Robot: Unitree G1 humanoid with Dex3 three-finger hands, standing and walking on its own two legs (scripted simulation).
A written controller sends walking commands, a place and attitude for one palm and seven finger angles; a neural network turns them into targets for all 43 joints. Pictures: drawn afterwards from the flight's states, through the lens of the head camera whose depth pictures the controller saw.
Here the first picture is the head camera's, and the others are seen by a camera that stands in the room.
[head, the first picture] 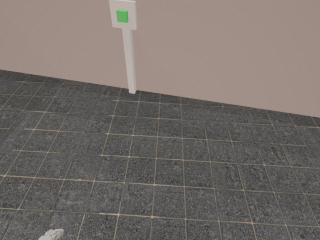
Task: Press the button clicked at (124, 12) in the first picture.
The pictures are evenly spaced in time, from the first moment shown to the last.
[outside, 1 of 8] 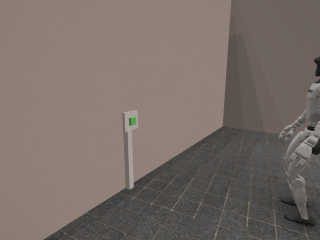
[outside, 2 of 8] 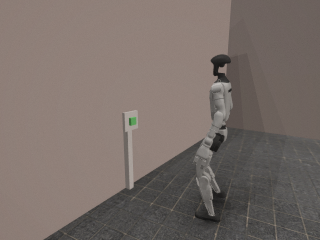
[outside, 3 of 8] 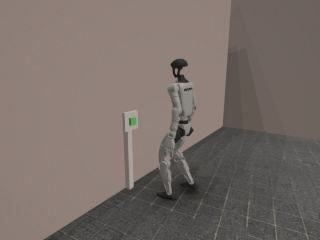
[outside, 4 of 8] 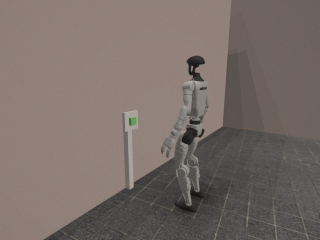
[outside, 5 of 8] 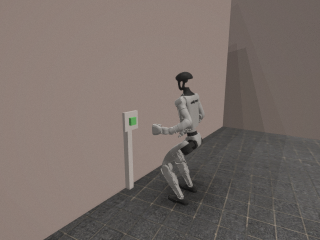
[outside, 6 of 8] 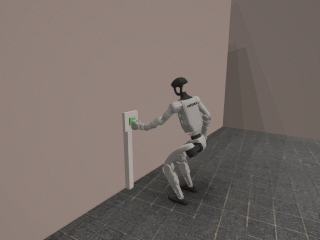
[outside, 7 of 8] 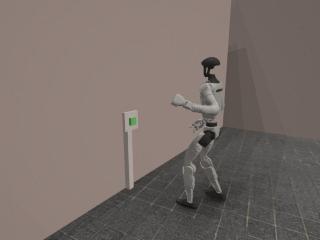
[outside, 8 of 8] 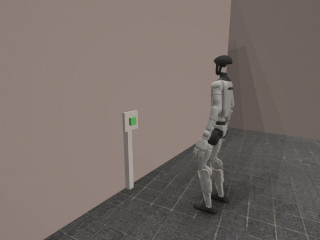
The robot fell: no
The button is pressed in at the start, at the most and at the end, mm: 0 10 0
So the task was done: yes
